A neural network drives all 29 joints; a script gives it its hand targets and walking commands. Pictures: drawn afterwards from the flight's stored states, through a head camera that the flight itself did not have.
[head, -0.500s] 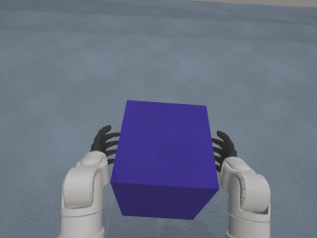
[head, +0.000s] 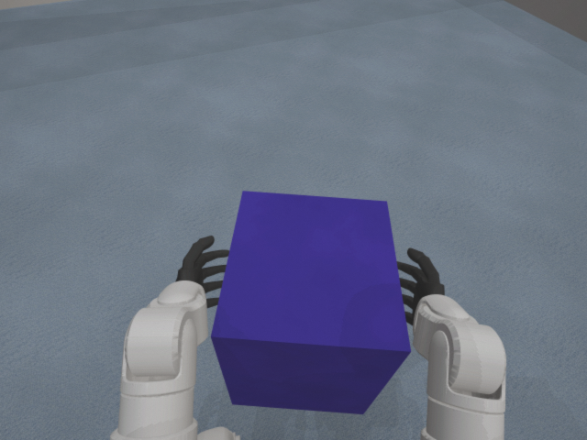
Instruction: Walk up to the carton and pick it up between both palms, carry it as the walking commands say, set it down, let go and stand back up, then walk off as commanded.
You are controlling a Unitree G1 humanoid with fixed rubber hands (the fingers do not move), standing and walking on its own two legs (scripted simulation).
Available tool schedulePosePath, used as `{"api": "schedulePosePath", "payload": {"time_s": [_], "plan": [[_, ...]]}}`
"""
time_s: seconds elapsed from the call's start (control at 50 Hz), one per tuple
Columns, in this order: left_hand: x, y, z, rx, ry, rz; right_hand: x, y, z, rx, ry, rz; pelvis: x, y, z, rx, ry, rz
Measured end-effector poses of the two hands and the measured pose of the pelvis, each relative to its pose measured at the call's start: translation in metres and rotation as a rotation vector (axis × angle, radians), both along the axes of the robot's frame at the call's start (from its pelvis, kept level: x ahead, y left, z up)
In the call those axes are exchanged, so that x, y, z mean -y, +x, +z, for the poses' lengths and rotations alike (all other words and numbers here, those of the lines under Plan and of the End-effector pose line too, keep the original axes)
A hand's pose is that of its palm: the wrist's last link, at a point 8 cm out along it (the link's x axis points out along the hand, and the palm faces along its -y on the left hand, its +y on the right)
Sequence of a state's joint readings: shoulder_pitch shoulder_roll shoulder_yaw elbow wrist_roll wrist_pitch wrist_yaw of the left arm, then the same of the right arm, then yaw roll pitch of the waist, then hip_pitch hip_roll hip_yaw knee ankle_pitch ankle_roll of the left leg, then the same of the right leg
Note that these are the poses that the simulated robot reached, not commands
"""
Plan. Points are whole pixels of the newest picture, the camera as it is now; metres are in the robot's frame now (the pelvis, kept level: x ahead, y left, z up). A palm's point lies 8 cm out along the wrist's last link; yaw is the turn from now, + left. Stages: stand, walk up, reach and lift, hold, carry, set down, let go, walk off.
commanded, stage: carry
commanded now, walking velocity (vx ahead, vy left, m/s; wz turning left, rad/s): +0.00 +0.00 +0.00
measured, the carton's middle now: (305, 307) +0.30 -0.03 -0.01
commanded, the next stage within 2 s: hold in 1.78 s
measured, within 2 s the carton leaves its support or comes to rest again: neither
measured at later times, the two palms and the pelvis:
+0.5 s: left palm (159, 333) +0.23 +0.14 +0.10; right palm (423, 327) +0.22 -0.15 +0.09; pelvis -0.04 +0.00 +0.01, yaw -1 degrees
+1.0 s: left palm (150, 321) +0.25 +0.16 +0.08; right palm (398, 316) +0.24 -0.13 +0.08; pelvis -0.03 +0.02 +0.01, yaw -1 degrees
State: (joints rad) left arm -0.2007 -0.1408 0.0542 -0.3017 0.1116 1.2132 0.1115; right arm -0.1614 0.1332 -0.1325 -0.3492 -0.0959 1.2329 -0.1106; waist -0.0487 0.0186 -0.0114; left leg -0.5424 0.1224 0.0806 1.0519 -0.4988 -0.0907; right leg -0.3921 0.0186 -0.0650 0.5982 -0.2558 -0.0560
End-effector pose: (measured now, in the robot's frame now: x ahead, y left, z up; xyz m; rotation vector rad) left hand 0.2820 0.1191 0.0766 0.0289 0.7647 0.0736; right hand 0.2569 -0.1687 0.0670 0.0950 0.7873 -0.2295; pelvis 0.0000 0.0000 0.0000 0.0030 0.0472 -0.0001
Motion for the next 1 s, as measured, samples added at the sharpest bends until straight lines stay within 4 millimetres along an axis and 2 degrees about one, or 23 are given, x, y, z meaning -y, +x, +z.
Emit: {"api": "schedulePosePath", "payload": {"time_s": [0.1, 0.3, 0.4, 0.66, 1.0], "plan": [[0.008, -0.011, 0.008, 0.036, -0.005, -0.007, 0.007, -0.012, 0.010, 0.037, -0.007, -0.008, 0.006, -0.014, 0.001, -0.008, 0.002, -0.016], [-0.019, -0.048, 0.020, 0.063, -0.044, 0.078, -0.018, -0.025, 0.032, 0.063, -0.060, 0.087, 0.005, -0.031, 0.005, 0.017, 0.004, -0.023], [-0.023, -0.057, 0.024, 0.066, -0.039, 0.097, -0.022, -0.029, 0.035, 0.066, -0.056, 0.107, 0.005, -0.037, 0.006, 0.020, 0.000, -0.017], [-0.023, -0.050, 0.007, 0.036, -0.024, 0.042, -0.022, -0.037, 0.016, 0.034, -0.062, 0.066, -0.007, -0.044, 0.006, 0.018, -0.001, -0.020], [-0.042, -0.034, 0.002, 0.064, -0.019, 0.056, -0.041, -0.015, 0.012, 0.061, -0.073, 0.092, -0.022, -0.029, 0.007, 0.016, -0.004, -0.023]]}}
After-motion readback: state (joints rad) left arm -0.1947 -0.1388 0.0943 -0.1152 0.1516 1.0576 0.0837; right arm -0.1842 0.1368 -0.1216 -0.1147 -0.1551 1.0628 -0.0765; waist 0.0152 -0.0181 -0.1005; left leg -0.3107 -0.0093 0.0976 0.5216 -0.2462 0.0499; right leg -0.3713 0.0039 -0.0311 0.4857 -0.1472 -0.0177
